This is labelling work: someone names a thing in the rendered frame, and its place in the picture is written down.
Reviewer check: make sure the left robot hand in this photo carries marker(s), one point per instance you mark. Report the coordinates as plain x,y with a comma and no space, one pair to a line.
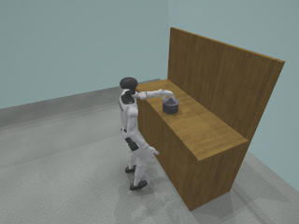
170,94

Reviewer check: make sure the left robot forearm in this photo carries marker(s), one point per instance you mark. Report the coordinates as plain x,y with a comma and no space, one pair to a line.
157,93

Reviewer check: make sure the left robot foot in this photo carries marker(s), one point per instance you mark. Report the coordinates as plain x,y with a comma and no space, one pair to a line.
128,170

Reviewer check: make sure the table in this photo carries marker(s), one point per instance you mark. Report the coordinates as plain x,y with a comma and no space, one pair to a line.
223,91

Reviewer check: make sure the robot left upper arm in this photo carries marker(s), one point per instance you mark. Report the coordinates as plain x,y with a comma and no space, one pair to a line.
138,95

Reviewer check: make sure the right robot forearm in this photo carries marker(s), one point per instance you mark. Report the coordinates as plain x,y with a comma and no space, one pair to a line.
137,139

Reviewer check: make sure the pot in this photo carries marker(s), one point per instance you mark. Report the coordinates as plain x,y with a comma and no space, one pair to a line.
170,109

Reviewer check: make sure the lid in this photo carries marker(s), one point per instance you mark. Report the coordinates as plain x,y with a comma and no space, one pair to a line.
170,103

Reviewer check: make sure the robot right shin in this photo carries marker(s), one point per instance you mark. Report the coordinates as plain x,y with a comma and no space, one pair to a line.
139,172

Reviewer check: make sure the robot right upper arm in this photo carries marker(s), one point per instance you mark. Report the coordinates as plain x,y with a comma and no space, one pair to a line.
132,114

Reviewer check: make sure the right robot hand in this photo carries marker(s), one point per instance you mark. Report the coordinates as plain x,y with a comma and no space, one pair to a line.
151,151

